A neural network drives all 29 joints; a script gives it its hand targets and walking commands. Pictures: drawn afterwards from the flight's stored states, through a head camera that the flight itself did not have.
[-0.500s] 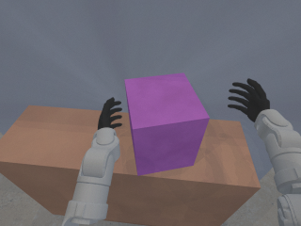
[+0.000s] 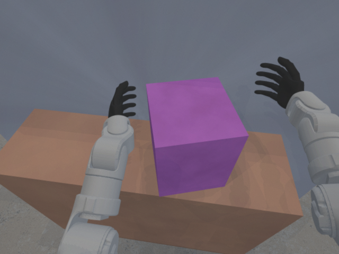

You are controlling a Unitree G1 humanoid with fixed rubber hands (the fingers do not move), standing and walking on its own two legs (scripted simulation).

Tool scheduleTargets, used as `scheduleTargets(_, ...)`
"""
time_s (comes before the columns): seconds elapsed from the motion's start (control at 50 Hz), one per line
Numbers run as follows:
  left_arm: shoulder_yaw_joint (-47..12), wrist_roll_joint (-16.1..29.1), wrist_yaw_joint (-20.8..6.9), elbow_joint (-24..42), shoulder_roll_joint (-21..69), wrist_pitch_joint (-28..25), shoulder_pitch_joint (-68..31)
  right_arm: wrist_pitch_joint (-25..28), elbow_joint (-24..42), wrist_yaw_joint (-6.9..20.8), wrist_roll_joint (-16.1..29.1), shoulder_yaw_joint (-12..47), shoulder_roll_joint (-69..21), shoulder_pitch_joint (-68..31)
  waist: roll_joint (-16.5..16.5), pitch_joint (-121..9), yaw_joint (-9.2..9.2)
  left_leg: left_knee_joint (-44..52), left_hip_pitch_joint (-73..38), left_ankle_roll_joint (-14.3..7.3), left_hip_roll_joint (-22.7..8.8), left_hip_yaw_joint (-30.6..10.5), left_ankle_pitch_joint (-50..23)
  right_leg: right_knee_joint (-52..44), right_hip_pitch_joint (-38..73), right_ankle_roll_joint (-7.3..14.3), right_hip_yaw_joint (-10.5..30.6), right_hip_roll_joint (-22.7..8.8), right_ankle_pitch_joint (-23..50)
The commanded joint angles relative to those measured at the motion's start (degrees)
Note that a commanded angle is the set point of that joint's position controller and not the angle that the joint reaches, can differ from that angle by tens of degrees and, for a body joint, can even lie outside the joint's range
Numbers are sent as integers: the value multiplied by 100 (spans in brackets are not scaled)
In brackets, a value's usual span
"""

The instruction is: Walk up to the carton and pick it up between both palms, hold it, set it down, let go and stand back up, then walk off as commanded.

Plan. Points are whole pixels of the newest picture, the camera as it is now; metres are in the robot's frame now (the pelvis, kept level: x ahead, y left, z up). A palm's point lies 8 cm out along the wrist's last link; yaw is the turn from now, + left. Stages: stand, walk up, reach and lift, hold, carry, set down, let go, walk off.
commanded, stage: reach and lift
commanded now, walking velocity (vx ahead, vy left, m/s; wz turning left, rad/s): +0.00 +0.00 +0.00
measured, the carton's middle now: (187, 138) +0.43 +0.02 +0.00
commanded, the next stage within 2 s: none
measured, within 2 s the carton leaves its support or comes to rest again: neither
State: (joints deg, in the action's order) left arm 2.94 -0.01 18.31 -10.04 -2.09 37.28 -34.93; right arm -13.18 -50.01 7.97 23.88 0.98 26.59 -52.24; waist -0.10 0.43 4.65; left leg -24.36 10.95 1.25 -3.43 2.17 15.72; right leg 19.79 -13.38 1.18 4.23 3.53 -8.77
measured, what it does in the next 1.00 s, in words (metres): stands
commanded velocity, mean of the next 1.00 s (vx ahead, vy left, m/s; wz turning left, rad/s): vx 0.00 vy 0.00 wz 0.00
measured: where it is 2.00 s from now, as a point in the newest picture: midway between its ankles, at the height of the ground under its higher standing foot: outside the picture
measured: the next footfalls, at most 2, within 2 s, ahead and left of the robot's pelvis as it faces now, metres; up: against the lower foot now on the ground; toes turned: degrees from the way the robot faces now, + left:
none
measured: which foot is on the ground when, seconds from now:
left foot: down 0.00-1.00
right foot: down 0.00-1.00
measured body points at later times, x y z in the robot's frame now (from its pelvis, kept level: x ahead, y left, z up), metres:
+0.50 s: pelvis +0.01 +0.00 +0.00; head +0.06 +0.01 +0.45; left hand +0.42 +0.19 +0.12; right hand +0.49 -0.18 +0.13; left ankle -0.04 +0.13 -0.74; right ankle +0.01 -0.12 -0.74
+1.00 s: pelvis +0.00 -0.01 +0.00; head +0.08 -0.01 +0.44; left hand +0.41 +0.17 +0.06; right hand +0.48 -0.17 +0.07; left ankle -0.04 +0.12 -0.74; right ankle +0.01 -0.12 -0.74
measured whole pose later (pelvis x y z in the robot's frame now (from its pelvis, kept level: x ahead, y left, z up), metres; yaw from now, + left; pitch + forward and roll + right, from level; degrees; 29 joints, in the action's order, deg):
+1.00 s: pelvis +0.00 -0.01 +0.00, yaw +0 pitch +15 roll -1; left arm 6.9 0.0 15.1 -42.4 1.2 1.0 -40.0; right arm 8.5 -68.4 6.5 15.6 1.7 20.6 -51.4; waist 0.1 -6.2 7.4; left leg -24.4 24.7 1.3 -3.5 2.2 14.1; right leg 20.4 -27.4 1.0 4.2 3.6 -7.5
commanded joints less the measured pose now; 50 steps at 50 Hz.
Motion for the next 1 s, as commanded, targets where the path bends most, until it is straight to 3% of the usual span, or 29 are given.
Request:
scheduleTargets(0.0, 593, 491, -14, 321, -554, -305, -3372, 129, 603, -111, 189, 373, 1393, -2997, -63, -3329, 664, 328, 88, 278, 270, 52, -2617, 133, 1212, 126, -273, 144, 2612)
scheduleTargets(0.06, 567, 523, -56, -16, -559, -337, -3368, 98, 438, -105, 186, 464, 1365, -3077, -168, -3340, 659, 316, 217, 271, 280, 42, -2674, 155, 1252, 85, -282, 142, 2797)
scheduleTargets(0.1, 587, 513, -63, -9, -596, -402, -3507, 107, 309, -105, 229, 507, 1310, -3157, -68, -3477, 697, 301, 240, 292, 304, 59, -2742, 180, 1297, 79, -304, 129, 2872)
scheduleTargets(0.18, 732, 383, -129, -461, -591, -528, -3257, 135, 142, -121, 219, 654, 1177, -3018, -210, -3342, 815, 342, 454, 255, 324, 57, -2689, 252, 1525, 46, -292, 113, 3076)
scheduleTargets(0.28, 896, 151, -263, -762, -414, -836, -2864, 333, -7, -130, 90, 641, 946, -2658, -176, -3387, 826, 296, 525, 261, 371, 81, -2830, 330, 1579, 8, -298, 123, 3317)
scheduleTargets(0.4, 767, 39, -395, -925, -32, -1617, -2496, 861, 56, -61, -237, 435, 622, -2349, -121, -3757, 756, 140, 465, 313, 349, 77, -3198, 424, 1436, 17, -337, 127, 3469)
scheduleTargets(0.44, 708, -14, -471, -1273, 178, -1881, -2275, 1048, -109, -13, -425, 314, 502, -2199, -117, -3790, 689, 127, 433, 303, 316, 53, -3208, 378, 1260, 34, -375, 125, 3283)
scheduleTargets(0.5, 787, -187, -550, -1847, 252, -2283, -2026, 1346, -274, 3, -623, 279, 378, -2036, -185, -3653, 767, 159, 569, 253, 311, 95, -3058, 350, 1154, 36, -359, 99, 3135)
scheduleTargets(0.54, 959, -364, -534, -2009, 184, -2516, -2111, 1526, -381, -8, -730, 223, 366, -2098, -209, -3619, 882, 184, 659, 240, 305, 126, -3047, 350, 1163, 52, -329, 99, 3046)
scheduleTargets(0.62, 917, -545, -453, -2351, 337, -3005, -2209, 1949, -643, -64, -1029, -71, 303, -2132, -157, -3815, 772, 96, 570, 270, 257, 91, -2981, 350, 710, 104, -382, 131, 2702)
scheduleTargets(0.74, 676, -468, -354, -2613, 569, -3606, -2297, 2508, -778, -167, -995, -71, 233, -2380, -81, -4483, 810, -195, 522, 343, 178, 92, -3514, 394, 390, 194, -390, 153, 2909)
scheduleTargets(0.84, 744, -469, -362, -3144, 514, -3794, -2404, 2518, -1030, -249, -885, 169, 157, -2460, -294, -4164, 840, -116, 869, 247, 223, 160, -3052, 420, 613, 73, -308, 90, 2868)
scheduleTargets(0.98, 520, -322, -269, -2917, 782, -4002, -2465, 2554, -1103, -268, -732, 297, -43, -2564, -124, -4522, 831, -252, 596, 315, 178, 96, -3426, 396, 305, 152, -368, 154, 2750)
